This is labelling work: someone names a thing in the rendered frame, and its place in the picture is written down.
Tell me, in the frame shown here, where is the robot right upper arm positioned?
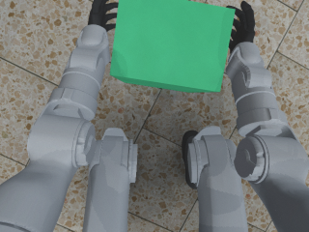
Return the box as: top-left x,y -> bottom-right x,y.
234,134 -> 309,232

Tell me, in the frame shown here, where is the robot left thigh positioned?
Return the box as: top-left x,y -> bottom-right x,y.
82,135 -> 138,232

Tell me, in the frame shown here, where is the robot left upper arm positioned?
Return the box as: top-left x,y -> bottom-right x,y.
0,114 -> 97,232

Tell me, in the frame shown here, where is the left robot hand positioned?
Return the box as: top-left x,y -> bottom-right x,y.
88,0 -> 119,32

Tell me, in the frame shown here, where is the left robot forearm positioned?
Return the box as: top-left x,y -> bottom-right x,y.
27,24 -> 111,158

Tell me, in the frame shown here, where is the right robot hand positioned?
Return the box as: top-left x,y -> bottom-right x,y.
226,0 -> 256,54

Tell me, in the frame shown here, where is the carton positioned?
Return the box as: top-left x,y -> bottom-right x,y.
110,0 -> 236,93

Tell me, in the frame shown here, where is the right robot forearm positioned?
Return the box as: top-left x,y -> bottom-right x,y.
225,42 -> 309,170

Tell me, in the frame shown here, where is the right robot foot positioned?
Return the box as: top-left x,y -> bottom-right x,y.
182,130 -> 198,189

